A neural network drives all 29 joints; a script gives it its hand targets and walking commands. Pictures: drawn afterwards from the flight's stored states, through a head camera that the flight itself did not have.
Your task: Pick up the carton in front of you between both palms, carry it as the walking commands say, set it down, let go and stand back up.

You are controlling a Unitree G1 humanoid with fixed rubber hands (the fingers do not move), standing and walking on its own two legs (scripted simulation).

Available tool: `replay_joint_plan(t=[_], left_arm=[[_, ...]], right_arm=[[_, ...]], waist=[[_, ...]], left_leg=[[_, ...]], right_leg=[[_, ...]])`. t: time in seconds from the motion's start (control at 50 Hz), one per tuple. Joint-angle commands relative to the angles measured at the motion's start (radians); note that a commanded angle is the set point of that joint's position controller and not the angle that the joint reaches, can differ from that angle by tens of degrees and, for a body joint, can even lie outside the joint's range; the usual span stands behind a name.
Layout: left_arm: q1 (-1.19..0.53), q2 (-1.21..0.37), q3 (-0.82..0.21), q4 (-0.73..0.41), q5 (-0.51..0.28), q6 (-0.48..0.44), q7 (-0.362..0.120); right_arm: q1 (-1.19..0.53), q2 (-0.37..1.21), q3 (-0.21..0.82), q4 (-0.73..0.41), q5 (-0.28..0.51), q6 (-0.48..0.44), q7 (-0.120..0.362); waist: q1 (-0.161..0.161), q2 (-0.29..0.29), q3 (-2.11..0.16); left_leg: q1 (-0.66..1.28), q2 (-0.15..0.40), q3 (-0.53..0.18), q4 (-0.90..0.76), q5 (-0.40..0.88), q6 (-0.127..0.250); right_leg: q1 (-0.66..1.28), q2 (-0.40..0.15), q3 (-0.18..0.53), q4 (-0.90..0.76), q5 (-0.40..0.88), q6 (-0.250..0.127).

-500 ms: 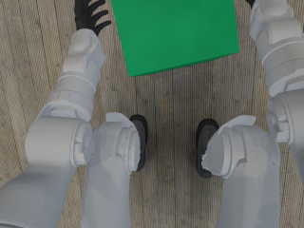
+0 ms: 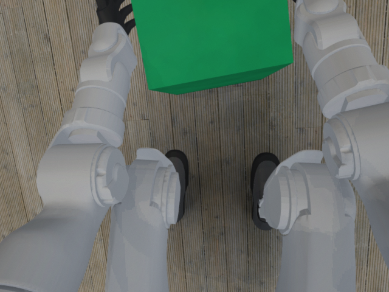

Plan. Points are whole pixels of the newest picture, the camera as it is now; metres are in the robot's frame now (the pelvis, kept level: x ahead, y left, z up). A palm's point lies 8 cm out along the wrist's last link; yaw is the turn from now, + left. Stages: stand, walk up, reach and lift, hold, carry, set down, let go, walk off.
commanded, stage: reach and lift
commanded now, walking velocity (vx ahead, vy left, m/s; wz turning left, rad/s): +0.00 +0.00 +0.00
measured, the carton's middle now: (210, 29) +0.53 +0.00 -0.23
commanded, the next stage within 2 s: none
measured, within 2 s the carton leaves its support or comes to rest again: neither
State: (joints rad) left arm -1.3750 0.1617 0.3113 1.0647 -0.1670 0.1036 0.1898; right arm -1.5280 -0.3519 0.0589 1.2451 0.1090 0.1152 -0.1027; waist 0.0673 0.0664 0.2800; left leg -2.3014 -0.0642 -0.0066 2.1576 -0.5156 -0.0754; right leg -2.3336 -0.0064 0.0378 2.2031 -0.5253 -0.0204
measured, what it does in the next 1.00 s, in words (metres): rises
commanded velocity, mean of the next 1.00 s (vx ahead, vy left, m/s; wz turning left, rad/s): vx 0.00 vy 0.00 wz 0.00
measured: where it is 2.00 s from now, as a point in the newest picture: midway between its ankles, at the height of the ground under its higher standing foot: (217, 201)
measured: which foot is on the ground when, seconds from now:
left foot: down 0.00-1.00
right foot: down 0.00-1.00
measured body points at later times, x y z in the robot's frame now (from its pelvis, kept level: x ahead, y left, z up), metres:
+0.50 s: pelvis +0.00 +0.01 +0.10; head +0.26 -0.03 +0.47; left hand +0.50 +0.13 +0.04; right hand +0.51 -0.17 +0.03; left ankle +0.13 +0.13 -0.33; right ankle +0.12 -0.12 -0.33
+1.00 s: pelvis +0.04 +0.01 +0.23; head +0.21 -0.02 +0.64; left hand +0.48 +0.13 +0.19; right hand +0.47 -0.18 +0.18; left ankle +0.13 +0.13 -0.33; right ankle +0.11 -0.12 -0.33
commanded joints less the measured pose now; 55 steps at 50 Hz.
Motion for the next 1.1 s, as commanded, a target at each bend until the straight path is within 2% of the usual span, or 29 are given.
replay_joint_plan(t=[0.0,0.06,0.12,0.18,0.24,0.28,0.32,0.34,0.38,0.42,0.5,0.6,0.72,0.84,1.08], left_arm=[[-0.54,-1.028,-0.327,-0.305,-0.06,0.009,-0.262],[-0.539,-1.093,-0.388,-0.398,-0.07,0.054,-0.267],[-0.56,-1.095,-0.44,-0.536,-0.037,0.093,-0.274],[-0.54,-1.086,-0.43,-0.563,0.024,0.134,-0.281],[-0.472,-1.089,-0.343,-0.468,0.122,0.175,-0.296],[-0.438,-1.094,-0.285,-0.422,0.179,0.195,-0.309],[-0.437,-1.105,-0.252,-0.402,0.209,0.205,-0.322],[-0.421,-1.125,-0.243,-0.385,0.223,0.214,-0.329],[-0.415,-1.152,-0.245,-0.374,0.229,0.22,-0.341],[-0.38,-1.184,-0.245,-0.356,0.239,0.23,-0.348],[-0.312,-1.226,-0.276,-0.365,0.238,0.241,-0.356],[-0.233,-1.274,-0.375,-0.422,0.198,0.25,-0.364],[-0.132,-1.303,-0.479,-0.469,0.152,0.257,-0.365],[-0.025,-1.318,-0.504,-0.459,0.154,0.255,-0.364],[0.191,-1.319,-0.48,-0.419,0.212,0.233,-0.371]], right_arm=[[-0.482,1.024,0.184,-0.4,0.074,-0.018,0.249],[-0.477,1.107,0.222,-0.556,0.074,0.02,0.247],[-0.399,1.2,0.225,-0.61,0.044,0.078,0.246],[-0.293,1.284,0.195,-0.553,0.001,0.137,0.26],[-0.212,1.327,0.099,-0.418,-0.07,0.176,0.281],[-0.186,1.328,0.026,-0.352,-0.117,0.189,0.293],[-0.166,1.319,-0.048,-0.315,-0.162,0.193,0.299],[-0.16,1.3,-0.081,-0.299,-0.191,0.195,0.302],[-0.14,1.303,-0.125,-0.29,-0.224,0.197,0.305],[-0.131,1.301,-0.143,-0.299,-0.248,0.201,0.311],[-0.11,1.338,-0.1,-0.367,-0.235,0.208,0.322],[-0.072,1.396,0.024,-0.488,-0.175,0.219,0.326],[0.009,1.438,0.131,-0.572,-0.127,0.228,0.316],[0.124,1.46,0.141,-0.571,-0.134,0.227,0.309],[0.318,1.491,0.129,-0.572,-0.167,0.204,0.3]], waist=[[-0.041,-0.193,-1.447],[-0.041,-0.224,-1.639],[-0.029,-0.228,-1.695],[-0.001,-0.222,-1.571],[0.03,-0.211,-1.354],[0.038,-0.202,-1.274],[0.017,-0.186,-1.262],[0.013,-0.161,-1.247],[-0.023,-0.133,-1.276],[-0.033,-0.109,-1.294],[-0.03,-0.102,-1.384],[-0.026,-0.118,-1.482],[-0.031,-0.129,-1.478],[-0.038,-0.114,-1.368],[-0.038,-0.096,-1.166]], left_leg=[[0.612,-0.103,0.135,-0.111,0.371,0.017],[0.625,-0.113,0.142,-0.132,0.387,0.012],[0.637,-0.118,0.146,-0.181,0.336,0.019],[0.598,-0.115,0.147,-0.239,0.211,0.033],[0.528,-0.109,0.139,-0.315,0.07,0.047],[0.51,-0.107,0.134,-0.361,0.028,0.053],[0.51,-0.107,0.127,-0.39,0.003,0.057],[0.51,-0.11,0.123,-0.42,0.009,0.052],[0.552,-0.114,0.115,-0.449,0.01,0.047],[0.596,-0.119,0.11,-0.489,0.034,0.041],[0.693,-0.125,0.103,-0.545,0.088,0.038],[0.811,-0.126,0.09,-0.603,0.169,0.034],[0.929,-0.123,0.066,-0.682,0.206,0.034],[1.025,-0.121,0.044,-0.783,0.191,0.039],[1.25,-0.107,-0.001,-1.017,0.205,0.057]], right_leg=[[0.843,0.109,-0.069,-0.178,0.402,-0.006],[0.999,0.121,-0.084,-0.191,0.468,0.004],[1.02,0.139,-0.093,-0.237,0.423,0.015],[0.912,0.151,-0.086,-0.309,0.272,0.023],[0.77,0.156,-0.077,-0.389,0.1,0.022],[0.735,0.158,-0.074,-0.434,0.042,0.02],[0.739,0.157,-0.07,-0.472,0.002,0.013],[0.745,0.157,-0.072,-0.487,0.019,0.01],[0.761,0.16,-0.078,-0.514,0.024,0.003],[0.779,0.163,-0.085,-0.541,0.059,0.002],[0.86,0.167,-0.089,-0.591,0.109,0.006],[0.988,0.172,-0.089,-0.646,0.195,0.02],[1.105,0.176,-0.079,-0.723,0.239,0.03],[1.193,0.177,-0.058,-0.823,0.228,0.027],[1.446,0.163,-0.005,-1.059,0.256,0.021]])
